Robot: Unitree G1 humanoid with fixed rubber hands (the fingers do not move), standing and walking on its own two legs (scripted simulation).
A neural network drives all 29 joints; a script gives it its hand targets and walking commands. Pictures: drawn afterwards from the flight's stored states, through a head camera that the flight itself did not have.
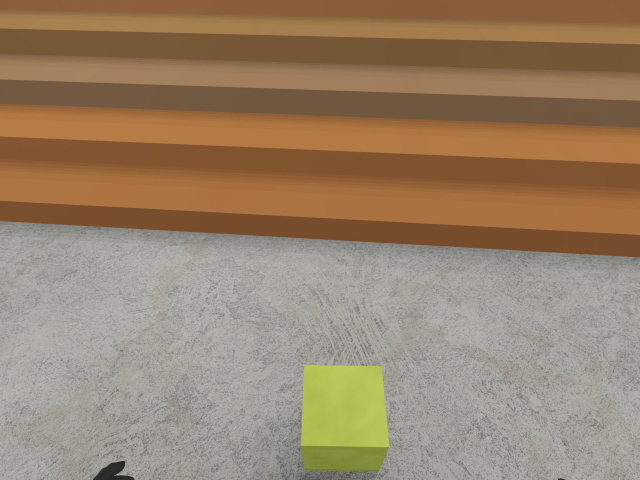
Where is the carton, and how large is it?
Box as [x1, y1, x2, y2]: [301, 365, 388, 471]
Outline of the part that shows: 304,365 301,429 301,450 304,469 377,471 388,448 381,366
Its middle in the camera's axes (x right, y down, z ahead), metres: +0.06 +0.50 +1.07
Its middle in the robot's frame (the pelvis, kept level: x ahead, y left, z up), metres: +0.41 -0.03 -0.66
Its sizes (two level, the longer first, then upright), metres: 0.210 0.200 0.250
